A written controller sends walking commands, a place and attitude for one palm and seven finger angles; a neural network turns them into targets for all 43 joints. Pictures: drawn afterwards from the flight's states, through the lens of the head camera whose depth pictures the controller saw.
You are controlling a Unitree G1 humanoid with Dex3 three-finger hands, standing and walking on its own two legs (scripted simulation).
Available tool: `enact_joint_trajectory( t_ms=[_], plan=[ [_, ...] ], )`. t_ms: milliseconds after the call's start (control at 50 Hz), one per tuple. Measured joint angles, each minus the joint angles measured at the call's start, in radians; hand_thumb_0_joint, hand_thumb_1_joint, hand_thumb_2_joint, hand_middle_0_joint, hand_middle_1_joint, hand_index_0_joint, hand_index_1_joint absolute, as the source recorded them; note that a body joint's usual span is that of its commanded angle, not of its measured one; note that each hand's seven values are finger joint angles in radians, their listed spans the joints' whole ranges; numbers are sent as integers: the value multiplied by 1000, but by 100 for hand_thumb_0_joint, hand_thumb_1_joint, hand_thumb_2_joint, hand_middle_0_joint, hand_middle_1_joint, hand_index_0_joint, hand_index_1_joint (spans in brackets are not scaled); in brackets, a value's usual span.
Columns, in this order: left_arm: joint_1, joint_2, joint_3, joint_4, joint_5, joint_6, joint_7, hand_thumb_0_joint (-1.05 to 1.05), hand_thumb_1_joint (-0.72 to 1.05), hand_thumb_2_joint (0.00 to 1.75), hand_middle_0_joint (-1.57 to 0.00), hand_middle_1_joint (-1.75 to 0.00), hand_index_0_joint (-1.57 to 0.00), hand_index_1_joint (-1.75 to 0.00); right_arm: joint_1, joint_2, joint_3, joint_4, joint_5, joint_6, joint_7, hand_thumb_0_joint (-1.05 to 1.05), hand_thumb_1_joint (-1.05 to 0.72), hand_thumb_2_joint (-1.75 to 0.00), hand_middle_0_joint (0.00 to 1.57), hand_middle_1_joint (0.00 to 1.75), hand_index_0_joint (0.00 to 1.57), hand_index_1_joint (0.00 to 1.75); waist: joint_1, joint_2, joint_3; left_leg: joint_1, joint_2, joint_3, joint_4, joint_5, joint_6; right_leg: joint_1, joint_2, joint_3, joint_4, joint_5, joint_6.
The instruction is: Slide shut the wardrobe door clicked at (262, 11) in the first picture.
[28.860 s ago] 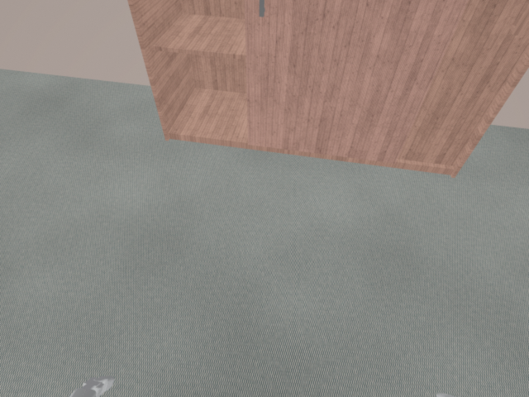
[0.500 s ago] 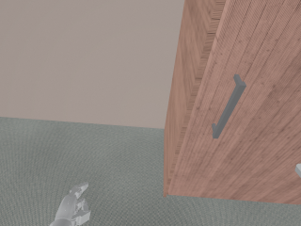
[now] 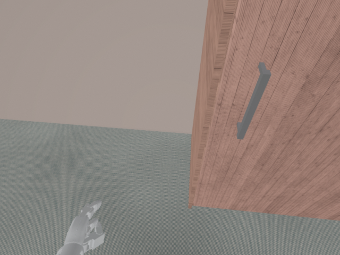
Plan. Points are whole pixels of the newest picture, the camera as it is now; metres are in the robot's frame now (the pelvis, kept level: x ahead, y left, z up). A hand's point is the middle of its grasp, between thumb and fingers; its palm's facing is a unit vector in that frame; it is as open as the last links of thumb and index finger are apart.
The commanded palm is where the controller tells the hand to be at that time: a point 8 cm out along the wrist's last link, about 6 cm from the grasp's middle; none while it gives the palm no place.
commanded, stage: step back with the hand held close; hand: right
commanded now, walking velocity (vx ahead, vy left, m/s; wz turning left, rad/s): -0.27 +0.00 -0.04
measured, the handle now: (249, 105) +0.46 -0.19 +0.11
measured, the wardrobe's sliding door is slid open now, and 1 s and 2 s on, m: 0.01 0.01 0.01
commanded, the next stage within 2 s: stop stepping back and stand still in 0.72 s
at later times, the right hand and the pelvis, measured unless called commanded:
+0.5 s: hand out of the picture +0.15 -0.31 +0.19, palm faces +0.40 +0.83 -0.39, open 7.4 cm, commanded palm +0.08 -0.34 +0.19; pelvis -0.06 -0.04 +0.02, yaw +1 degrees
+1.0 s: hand out of the picture +0.01 -0.37 +0.17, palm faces +0.50 +0.83 -0.26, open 7.4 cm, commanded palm -0.07 -0.39 +0.19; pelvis -0.21 -0.10 -0.01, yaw +0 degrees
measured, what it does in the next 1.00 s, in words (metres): walks backwards: left foot, then right foot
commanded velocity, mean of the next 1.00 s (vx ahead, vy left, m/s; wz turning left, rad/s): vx -0.25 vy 0.02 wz -0.01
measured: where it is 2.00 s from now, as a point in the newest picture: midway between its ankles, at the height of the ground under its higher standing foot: outside the picture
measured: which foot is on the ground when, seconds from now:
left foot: down 0.00-0.22, up 0.24-0.72, down 0.74-0.96, up 0.98-1.00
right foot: down 0.00-0.74, up 0.76-0.92, down 0.94-1.00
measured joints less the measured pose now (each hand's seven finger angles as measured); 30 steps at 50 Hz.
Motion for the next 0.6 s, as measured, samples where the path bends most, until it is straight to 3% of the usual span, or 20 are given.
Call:
enact_joint_trajectory(
  t_ms=[60,120,160,200,260,320,360,460,600],
  plan=[
    [10,-4,-2,8,-1,-6,-4,1,90,90,-20,-30,-21,-30,-8,21,11,8,-6,-3,-2,2,-89,-90,21,30,21,31,-1,-2,-7,-9,-3,13,-8,11,5,-30,-2,16,35,-43,12],
    [19,-4,-1,23,-1,-12,-10,1,90,90,-20,-30,-21,-30,-6,31,26,-18,-3,-11,-12,2,-89,-90,21,30,21,31,3,13,-4,-15,-3,24,-22,28,7,-63,5,43,86,-130,54],
    [22,-3,-1,34,0,-16,-13,1,90,90,-20,-30,-21,-30,-4,26,33,-46,-2,-21,-20,2,-89,-90,21,30,21,31,7,31,5,-19,-1,27,-16,32,2,-61,5,66,93,-115,68],
    [26,1,-1,37,2,-19,-10,1,90,90,-20,-30,-21,-30,-5,11,34,-71,-2,-29,-25,2,-89,-90,21,30,21,31,18,45,16,-24,4,35,-1,29,-7,-57,2,60,62,8,42],
    [17,-4,8,44,15,-31,-1,1,90,90,-20,-30,-21,-30,-18,-20,9,-81,-16,-48,-22,2,-89,-90,21,30,21,31,21,56,37,-65,-14,-15,136,-77,-4,-55,6,52,53,25,-18],
    [15,-18,16,56,31,-47,-3,1,90,90,-20,-30,-21,-30,-30,-47,-28,-77,-21,-62,-15,2,-89,-90,21,30,21,31,31,35,32,-80,-51,-61,344,-164,-3,-53,-5,73,-8,60,-26],
    [14,-31,15,66,32,-59,-12,1,90,90,-20,-30,-21,-30,-24,-59,-53,-89,-14,-75,-17,2,-89,-90,21,30,21,31,21,29,19,-60,-54,-66,379,-198,-4,-50,-18,73,-67,99,-25],
    [-7,-60,0,90,28,-85,-28,1,90,90,-20,-30,-21,-30,-2,-55,-52,-112,-1,-90,-12,2,-89,-90,21,30,20,31,0,30,-14,18,-42,-59,290,-233,-8,-48,-49,55,-202,189,-18],
    [-55,-79,-9,104,40,-95,-31,1,90,90,-21,-30,-21,-30,-28,-53,-1,-103,11,-53,6,2,-89,-90,21,30,20,31,15,42,-26,85,-69,-39,144,-226,12,-51,-45,46,-328,299,3]
  ],
)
